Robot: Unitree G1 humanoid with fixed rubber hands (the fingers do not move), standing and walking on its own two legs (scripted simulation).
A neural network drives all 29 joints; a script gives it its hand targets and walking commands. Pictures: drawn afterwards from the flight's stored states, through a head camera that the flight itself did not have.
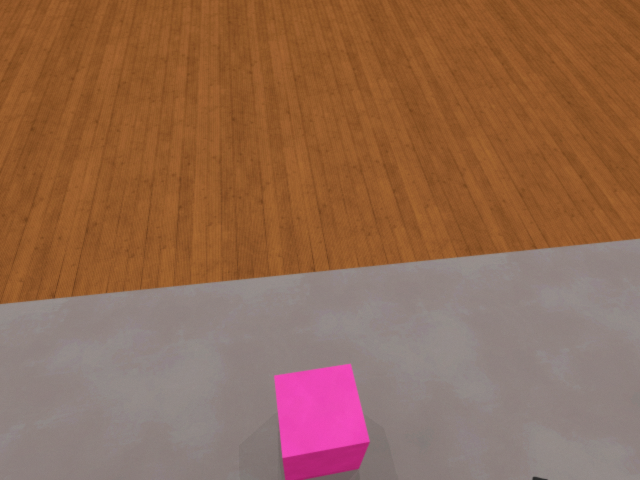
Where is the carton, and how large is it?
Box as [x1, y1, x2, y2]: [274, 364, 369, 479]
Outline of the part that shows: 350,364 274,376 285,479 304,479 358,468 369,440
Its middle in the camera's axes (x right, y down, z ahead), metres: +0.00 +0.51 +1.07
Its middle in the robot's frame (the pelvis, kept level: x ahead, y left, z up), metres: +0.42 -0.02 -0.66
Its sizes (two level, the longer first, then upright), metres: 0.210 0.200 0.250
